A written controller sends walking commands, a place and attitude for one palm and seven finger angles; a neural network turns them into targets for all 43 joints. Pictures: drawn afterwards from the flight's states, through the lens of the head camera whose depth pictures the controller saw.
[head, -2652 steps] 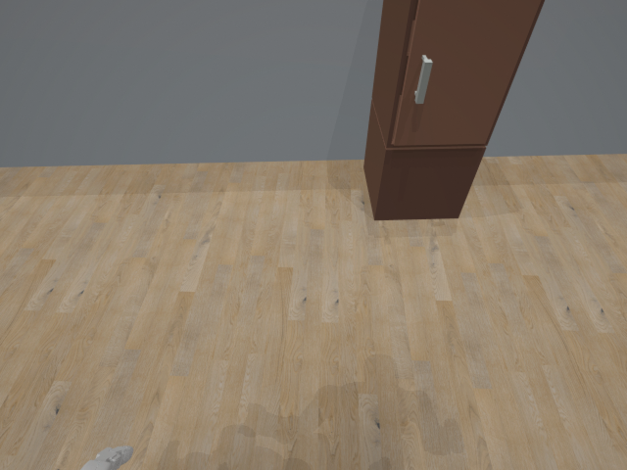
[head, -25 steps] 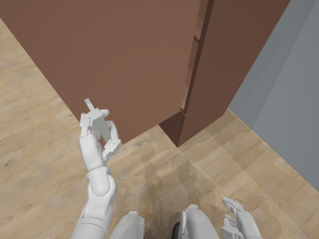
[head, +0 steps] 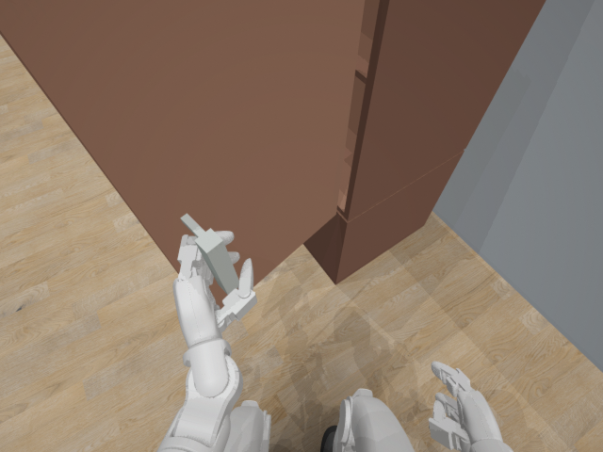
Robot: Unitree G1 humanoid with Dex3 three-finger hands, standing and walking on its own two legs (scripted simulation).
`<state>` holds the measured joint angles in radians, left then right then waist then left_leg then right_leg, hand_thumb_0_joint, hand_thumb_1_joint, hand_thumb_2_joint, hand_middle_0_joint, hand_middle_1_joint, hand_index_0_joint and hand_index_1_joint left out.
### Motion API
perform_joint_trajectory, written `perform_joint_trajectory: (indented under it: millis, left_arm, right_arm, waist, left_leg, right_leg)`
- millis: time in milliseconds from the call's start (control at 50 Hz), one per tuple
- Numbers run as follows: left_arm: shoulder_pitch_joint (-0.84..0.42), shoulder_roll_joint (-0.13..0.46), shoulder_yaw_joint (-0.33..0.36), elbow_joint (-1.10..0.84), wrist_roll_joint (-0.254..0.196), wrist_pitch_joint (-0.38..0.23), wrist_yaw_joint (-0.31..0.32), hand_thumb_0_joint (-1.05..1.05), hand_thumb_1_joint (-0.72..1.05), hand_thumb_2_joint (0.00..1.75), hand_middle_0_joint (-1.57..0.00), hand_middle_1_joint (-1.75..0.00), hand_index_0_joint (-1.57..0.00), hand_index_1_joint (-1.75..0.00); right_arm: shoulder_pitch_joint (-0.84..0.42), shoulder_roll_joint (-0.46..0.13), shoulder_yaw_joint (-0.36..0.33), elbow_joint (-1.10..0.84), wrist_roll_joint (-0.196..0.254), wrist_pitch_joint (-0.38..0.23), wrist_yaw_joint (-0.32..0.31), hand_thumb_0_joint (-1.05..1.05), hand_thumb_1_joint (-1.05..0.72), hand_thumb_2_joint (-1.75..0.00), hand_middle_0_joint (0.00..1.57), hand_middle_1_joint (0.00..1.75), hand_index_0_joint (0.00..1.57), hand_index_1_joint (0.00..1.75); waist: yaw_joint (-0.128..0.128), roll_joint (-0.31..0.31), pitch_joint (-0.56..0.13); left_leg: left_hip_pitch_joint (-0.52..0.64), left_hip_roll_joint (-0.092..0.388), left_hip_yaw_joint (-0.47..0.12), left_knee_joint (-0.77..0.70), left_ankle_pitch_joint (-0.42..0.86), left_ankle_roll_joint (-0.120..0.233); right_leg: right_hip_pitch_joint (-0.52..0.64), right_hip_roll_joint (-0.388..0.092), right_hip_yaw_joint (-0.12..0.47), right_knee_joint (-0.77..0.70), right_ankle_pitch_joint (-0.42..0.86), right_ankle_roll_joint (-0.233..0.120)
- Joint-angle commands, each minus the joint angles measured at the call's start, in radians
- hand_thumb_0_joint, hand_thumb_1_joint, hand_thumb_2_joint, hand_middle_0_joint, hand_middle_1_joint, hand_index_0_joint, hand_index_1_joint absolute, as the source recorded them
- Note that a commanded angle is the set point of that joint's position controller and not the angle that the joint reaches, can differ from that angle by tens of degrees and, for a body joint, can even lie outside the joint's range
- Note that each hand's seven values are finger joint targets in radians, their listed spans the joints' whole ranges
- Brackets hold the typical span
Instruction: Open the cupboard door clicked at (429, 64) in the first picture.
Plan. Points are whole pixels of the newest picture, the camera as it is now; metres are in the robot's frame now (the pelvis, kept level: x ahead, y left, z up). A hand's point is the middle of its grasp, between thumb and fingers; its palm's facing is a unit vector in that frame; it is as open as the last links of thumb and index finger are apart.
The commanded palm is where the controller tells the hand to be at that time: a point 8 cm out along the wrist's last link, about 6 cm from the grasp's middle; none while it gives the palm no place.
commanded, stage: open thumb and fingers to let go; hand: left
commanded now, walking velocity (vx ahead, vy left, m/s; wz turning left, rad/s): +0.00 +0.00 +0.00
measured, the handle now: (210, 255) +0.36 +0.13 +0.03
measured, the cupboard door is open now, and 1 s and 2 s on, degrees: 100 100 100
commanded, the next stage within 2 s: slide the hand sideways off the handle in 0.60 s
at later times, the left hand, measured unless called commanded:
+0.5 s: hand (243, 285) +0.32 +0.09 +0.02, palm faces +0.32 -0.95 -0.01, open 14.7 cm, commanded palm +0.28 +0.14 +0.02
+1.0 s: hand (224, 309) +0.29 +0.11 +0.03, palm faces -0.15 -0.99 +0.05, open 16.4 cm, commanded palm +0.26 +0.14 +0.02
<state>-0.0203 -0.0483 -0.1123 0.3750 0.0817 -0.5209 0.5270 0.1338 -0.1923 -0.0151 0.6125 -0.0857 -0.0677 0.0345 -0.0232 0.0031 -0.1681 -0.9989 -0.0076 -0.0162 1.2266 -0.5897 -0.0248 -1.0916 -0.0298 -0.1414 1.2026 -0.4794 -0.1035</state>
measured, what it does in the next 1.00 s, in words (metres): stands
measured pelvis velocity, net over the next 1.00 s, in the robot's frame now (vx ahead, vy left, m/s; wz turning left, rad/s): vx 0.00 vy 0.04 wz -0.02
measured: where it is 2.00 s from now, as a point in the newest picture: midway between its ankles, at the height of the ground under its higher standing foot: outside the picture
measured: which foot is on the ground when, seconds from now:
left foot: down 0.00-1.00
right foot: down 0.00-1.00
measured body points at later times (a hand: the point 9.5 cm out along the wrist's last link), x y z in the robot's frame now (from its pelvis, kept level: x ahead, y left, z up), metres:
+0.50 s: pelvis -0.01 +0.02 +0.00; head +0.09 +0.01 +0.44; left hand +0.30 +0.14 +0.02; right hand +0.15 -0.21 -0.12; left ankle +0.00 +0.14 -0.63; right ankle +0.05 -0.06 -0.63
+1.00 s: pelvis +0.00 +0.04 +0.00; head +0.09 +0.04 +0.44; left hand +0.29 +0.16 +0.03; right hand +0.16 -0.19 -0.10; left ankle +0.00 +0.14 -0.63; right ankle +0.05 -0.06 -0.63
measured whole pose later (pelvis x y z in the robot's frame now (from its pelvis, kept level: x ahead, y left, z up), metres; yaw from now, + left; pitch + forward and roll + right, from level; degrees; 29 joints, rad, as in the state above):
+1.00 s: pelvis +0.00 +0.04 +0.00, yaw -1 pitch +19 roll -1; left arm 0.06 0.07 -0.16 0.25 -0.11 -0.45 0.00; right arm 0.22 -0.23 0.00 0.51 -0.01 -0.05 0.03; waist -0.02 0.04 -0.16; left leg -0.98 -0.03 0.01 1.25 -0.61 0.04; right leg -1.07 -0.05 -0.11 1.19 -0.47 -0.04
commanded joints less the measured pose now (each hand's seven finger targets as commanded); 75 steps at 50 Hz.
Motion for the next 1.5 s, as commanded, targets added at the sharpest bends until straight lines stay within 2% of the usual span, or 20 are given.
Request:
perform_joint_trajectory:
  millis: [0, 40, 160, 200, 440, 560, 680, 700, 720, 740, 780, 820, 860, 920, 940, 1060, 1160, 1220, 1300, 1480]
  left_arm:
    - [-0.172, -0.018, -0.010, -0.221, -0.017, -0.056, -0.017, 0.00, 0.06, 0.54, -0.34, -1.26, -0.34, -1.26]
    - [-0.194, -0.028, -0.025, -0.207, -0.007, -0.054, -0.015, 0.00, -0.08, 0.48, -0.33, -1.24, -0.33, -1.24]
    - [-0.207, -0.037, -0.027, -0.155, 0.021, -0.053, 0.006, 0.00, -0.50, 0.30, -0.30, -1.20, -0.30, -1.20]
    - [-0.213, -0.047, -0.031, -0.153, 0.024, -0.051, 0.016, 0.00, -0.50, 0.30, -0.30, -1.20, -0.30, -1.20]
    - [-0.249, -0.040, -0.019, -0.149, 0.040, -0.056, 0.049, 0.00, -0.50, 0.30, -0.20, -0.60, -0.20, -0.60]
    - [-0.252, -0.080, -0.055, -0.166, 0.049, -0.052, 0.060, 0.00, -0.50, 0.30, -0.15, -0.30, -0.15, -0.30]
    - [-0.222, -0.110, -0.073, -0.177, 0.047, -0.041, 0.068, 0.00, -0.50, 0.30, -0.15, -0.30, -0.15, -0.30]
    - [-0.179, -0.016, -0.265, -0.191, 0.157, -0.059, -0.129, 0.00, -0.50, 0.30, -0.15, -0.30, -0.15, -0.30]
    - [-0.215, 0.062, -0.170, -0.251, 0.114, -0.089, -0.231, 0.00, -0.50, 0.30, -0.15, -0.30, -0.15, -0.30]
    - [-0.201, 0.109, -0.146, -0.280, 0.101, -0.104, -0.300, 0.00, -0.50, 0.30, -0.15, -0.30, -0.15, -0.30]
    - [-0.170, 0.085, -0.188, -0.298, 0.051, -0.105, -0.422, 0.00, -0.50, 0.30, -0.15, -0.30, -0.15, -0.30]
    - [-0.158, 0.059, -0.205, -0.315, -0.054, -0.089, -0.548, 0.00, -0.50, 0.30, -0.15, -0.30, -0.15, -0.30]
    - [-0.124, 0.008, -0.206, -0.344, -0.157, -0.059, -0.603, 0.00, -0.50, 0.30, -0.15, -0.30, -0.15, -0.30]
    - [0.006, 0.007, -0.152, -0.353, -0.218, -0.013, -0.593, 0.00, -0.50, 0.30, -0.15, -0.30, -0.15, -0.30]
    - [0.021, 0.028, -0.140, -0.378, -0.203, -0.012, -0.578, 0.00, -0.50, 0.30, -0.15, -0.30, -0.15, -0.30]
    - [0.179, 0.076, -0.139, -0.475, -0.084, -0.031, -0.502, 0.00, -0.50, 0.30, -0.15, -0.30, -0.15, -0.30]
    - [0.221, 0.099, -0.134, -0.524, -0.054, -0.008, -0.495, 0.00, -0.50, 0.30, -0.15, -0.30, -0.15, -0.30]
    - [0.286, 0.102, -0.120, -0.564, -0.076, 0.010, -0.509, 0.00, -0.50, 0.30, -0.15, -0.30, -0.15, -0.30]
    - [0.331, 0.125, -0.088, -0.631, -0.111, 0.031, -0.525, 0.00, -0.50, 0.30, -0.15, -0.30, -0.15, -0.30]
    - [0.462, 0.168, -0.051, -0.701, -0.137, -0.009, -0.567, 0.00, -0.50, 0.30, -0.15, -0.30, -0.15, -0.30]
  right_arm:
    - [0.008, -0.092, -0.032, -0.134, 0.012, -0.045, -0.016, 0.00, -0.90, -0.90, 0.20, 0.30, 0.20, 0.30]
    - [0.014, -0.095, -0.030, -0.132, 0.009, -0.046, -0.017, 0.00, -0.90, -0.90, 0.20, 0.30, 0.20, 0.30]
    - [0.009, -0.097, -0.030, -0.132, 0.007, -0.046, -0.011, 0.00, -0.90, -0.90, 0.20, 0.30, 0.20, 0.30]
    - [0.012, -0.096, -0.030, -0.132, 0.005, -0.046, -0.008, 0.00, -0.90, -0.90, 0.20, 0.30, 0.20, 0.30]
    - [0.012, -0.102, -0.029, -0.134, 0.000, -0.048, -0.012, 0.00, -0.90, -0.90, 0.20, 0.30, 0.20, 0.30]
    - [0.017, -0.100, -0.032, -0.132, -0.003, -0.046, -0.007, 0.00, -0.90, -0.90, 0.20, 0.30, 0.20, 0.30]
    - [0.019, -0.100, -0.032, -0.136, -0.003, -0.048, -0.002, 0.00, -0.90, -0.90, 0.20, 0.30, 0.20, 0.30]
    - [0.066, -0.142, -0.033, -0.124, 0.001, -0.037, 0.003, 0.00, -0.90, -0.90, 0.20, 0.30, 0.20, 0.30]
    - [0.073, -0.131, -0.039, -0.141, 0.012, -0.031, 0.001, 0.00, -0.90, -0.90, 0.20, 0.30, 0.20, 0.30]
    - [0.069, -0.137, -0.040, -0.156, 0.014, -0.024, -0.004, 0.00, -0.90, -0.90, 0.20, 0.30, 0.20, 0.30]
    - [0.060, -0.129, -0.037, -0.176, 0.033, -0.026, -0.007, 0.00, -0.90, -0.90, 0.20, 0.30, 0.20, 0.30]
    - [0.052, -0.133, -0.028, -0.201, 0.059, -0.035, -0.010, 0.00, -0.90, -0.90, 0.20, 0.30, 0.20, 0.30]
    - [0.037, -0.133, -0.022, -0.231, 0.083, -0.043, -0.016, 0.00, -0.90, -0.90, 0.20, 0.30, 0.20, 0.30]
    - [0.045, -0.143, -0.025, -0.263, 0.093, -0.043, -0.017, 0.00, -0.90, -0.90, 0.20, 0.30, 0.20, 0.30]
    - [0.042, -0.148, -0.024, -0.273, 0.090, -0.043, -0.015, 0.00, -0.90, -0.90, 0.20, 0.30, 0.20, 0.30]
    - [0.064, -0.142, -0.038, -0.307, 0.067, -0.027, 0.014, 0.00, -0.90, -0.90, 0.20, 0.30, 0.20, 0.30]
    - [0.058, -0.138, -0.035, -0.331, 0.069, -0.007, 0.011, 0.00, -0.90, -0.90, 0.20, 0.30, 0.20, 0.30]
    - [0.064, -0.133, -0.033, -0.342, 0.074, -0.002, 0.003, 0.00, -0.90, -0.90, 0.20, 0.30, 0.20, 0.30]
    - [0.067, -0.131, -0.030, -0.355, 0.080, 0.000, -0.011, 0.00, -0.90, -0.90, 0.20, 0.30, 0.20, 0.30]
    - [0.067, -0.127, -0.027, -0.354, 0.079, -0.024, -0.024, 0.00, -0.90, -0.90, 0.20, 0.30, 0.20, 0.30]
  waist:
    - [-0.018, -0.082, -0.367]
    - [-0.029, -0.086, -0.360]
    - [-0.020, -0.086, -0.325]
    - [-0.017, -0.081, -0.332]
    - [-0.009, -0.072, -0.336]
    - [-0.013, -0.048, -0.367]
    - [-0.007, -0.052, -0.370]
    - [-0.088, -0.059, -0.339]
    - [-0.057, -0.037, -0.382]
    - [-0.033, -0.015, -0.420]
    - [-0.047, -0.013, -0.381]
    - [-0.057, -0.027, -0.336]
    - [-0.044, -0.009, -0.306]
    - [-0.017, -0.053, -0.297]
    - [-0.003, -0.032, -0.302]
    - [0.013, -0.031, -0.323]
    - [0.008, -0.019, -0.285]
    - [0.016, 0.003, -0.311]
    - [0.013, -0.036, -0.330]
    - [0.012, -0.008, -0.316]
  left_leg:
    - [-0.030, -0.037, 0.008, -0.111, 0.183, 0.028]
    - [-0.025, -0.035, 0.005, -0.106, 0.190, 0.032]
    - [-0.026, -0.035, 0.003, -0.120, 0.171, 0.032]
    - [-0.013, -0.036, 0.003, -0.127, 0.175, 0.033]
    - [0.007, -0.033, -0.003, -0.149, 0.172, 0.032]
    - [0.053, -0.028, -0.005, -0.157, 0.224, 0.030]
    - [0.071, -0.026, -0.010, -0.164, 0.243, 0.025]
    - [0.090, -0.017, -0.009, -0.136, 0.244, 0.037]
    - [0.071, -0.024, -0.009, -0.129, 0.255, 0.043]
    - [0.067, -0.028, -0.007, -0.129, 0.271, 0.043]
    - [0.077, -0.027, -0.016, -0.134, 0.249, 0.045]
    - [0.066, -0.029, -0.024, -0.143, 0.207, 0.049]
    - [0.093, -0.028, -0.035, -0.169, 0.200, 0.046]
    - [0.106, -0.022, -0.046, -0.181, 0.236, 0.040]
    - [0.108, -0.023, -0.052, -0.180, 0.271, 0.036]
    - [0.105, -0.015, -0.049, -0.137, 0.368, 0.020]
    - [0.075, -0.018, -0.050, -0.129, 0.301, 0.021]
    - [0.090, -0.021, -0.049, -0.124, 0.326, 0.016]
    - [0.084, -0.021, -0.054, -0.118, 0.340, 0.017]
    - [0.069, -0.019, -0.056, -0.085, 0.373, 0.012]
  right_leg:
    - [0.512, -0.040, 0.258, -0.258, 0.208, 0.095]
    - [0.486, -0.035, 0.244, -0.250, 0.208, 0.094]
    - [0.439, -0.025, 0.218, -0.240, 0.142, 0.085]
    - [0.432, -0.020, 0.204, -0.233, 0.149, 0.082]
    - [0.402, -0.004, 0.166, -0.215, 0.129, 0.073]
    - [0.387, 0.006, 0.133, -0.188, 0.196, 0.069]
    - [0.372, 0.012, 0.115, -0.179, 0.207, 0.066]
    - [0.356, -0.003, 0.138, -0.166, 0.269, 0.065]
    - [0.400, -0.009, 0.145, -0.153, 0.308, 0.058]
    - [0.433, -0.009, 0.156, -0.135, 0.337, 0.053]
    - [0.411, -0.007, 0.153, -0.144, 0.314, 0.055]
    - [0.400, -0.005, 0.150, -0.166, 0.251, 0.057]
    - [0.373, 0.003, 0.129, -0.177, 0.193, 0.054]
    - [0.343, 0.011, 0.099, -0.160, 0.187, 0.057]
    - [0.328, 0.010, 0.091, -0.136, 0.195, 0.053]
    - [0.281, 0.009, 0.093, -0.068, 0.252, 0.050]
    - [0.252, 0.013, 0.097, -0.064, 0.201, 0.049]
    - [0.267, 0.016, 0.098, -0.063, 0.225, 0.050]
    - [0.293, 0.019, 0.094, -0.059, 0.249, 0.056]
    - [0.267, 0.022, 0.093, -0.033, 0.268, 0.057]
